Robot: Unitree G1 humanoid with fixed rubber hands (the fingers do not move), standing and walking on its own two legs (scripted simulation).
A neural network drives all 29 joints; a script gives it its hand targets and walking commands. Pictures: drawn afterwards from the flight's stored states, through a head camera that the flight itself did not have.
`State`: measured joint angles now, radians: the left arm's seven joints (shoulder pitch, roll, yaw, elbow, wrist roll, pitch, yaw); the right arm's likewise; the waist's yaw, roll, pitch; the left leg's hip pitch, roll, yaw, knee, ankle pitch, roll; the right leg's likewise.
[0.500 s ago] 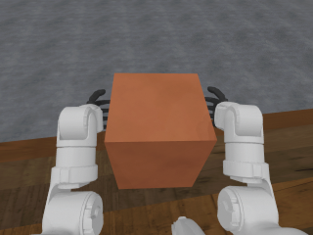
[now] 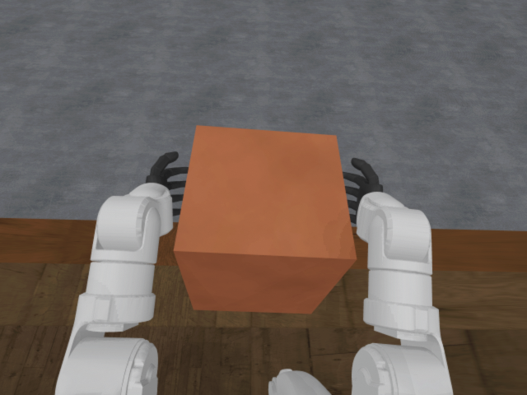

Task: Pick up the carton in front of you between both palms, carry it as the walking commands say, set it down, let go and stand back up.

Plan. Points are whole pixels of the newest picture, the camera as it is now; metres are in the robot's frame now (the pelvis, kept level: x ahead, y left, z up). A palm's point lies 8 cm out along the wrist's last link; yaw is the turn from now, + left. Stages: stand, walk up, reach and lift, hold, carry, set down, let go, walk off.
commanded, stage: carry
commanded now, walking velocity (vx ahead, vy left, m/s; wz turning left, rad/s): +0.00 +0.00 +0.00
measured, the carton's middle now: (259, 229) +0.37 +0.01 -0.01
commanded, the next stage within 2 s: none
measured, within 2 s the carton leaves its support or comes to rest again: neither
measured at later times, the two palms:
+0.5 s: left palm (222, 94) +0.85 +0.13 -0.14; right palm (325, 111) +0.82 -0.17 -0.15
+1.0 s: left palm (249, 77) +1.27 +0.07 -0.39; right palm (314, 72) +1.33 -0.21 -0.39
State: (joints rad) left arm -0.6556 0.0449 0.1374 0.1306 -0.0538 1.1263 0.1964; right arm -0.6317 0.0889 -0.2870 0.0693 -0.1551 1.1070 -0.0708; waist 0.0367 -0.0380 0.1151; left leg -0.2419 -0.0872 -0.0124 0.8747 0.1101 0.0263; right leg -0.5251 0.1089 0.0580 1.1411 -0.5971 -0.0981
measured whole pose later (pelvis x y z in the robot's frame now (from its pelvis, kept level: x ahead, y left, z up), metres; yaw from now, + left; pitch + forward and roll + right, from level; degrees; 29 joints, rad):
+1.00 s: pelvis +0.94 -0.10 -0.42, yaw -3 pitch +6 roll +2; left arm -0.62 -0.10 0.21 0.11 -0.07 1.19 0.44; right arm -0.72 0.08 -0.30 0.18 -0.13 1.13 -0.19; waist 0.16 -0.02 0.15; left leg -0.79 0.00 -0.02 1.00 -0.03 0.05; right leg -0.38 0.18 -0.13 0.78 -0.52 -0.24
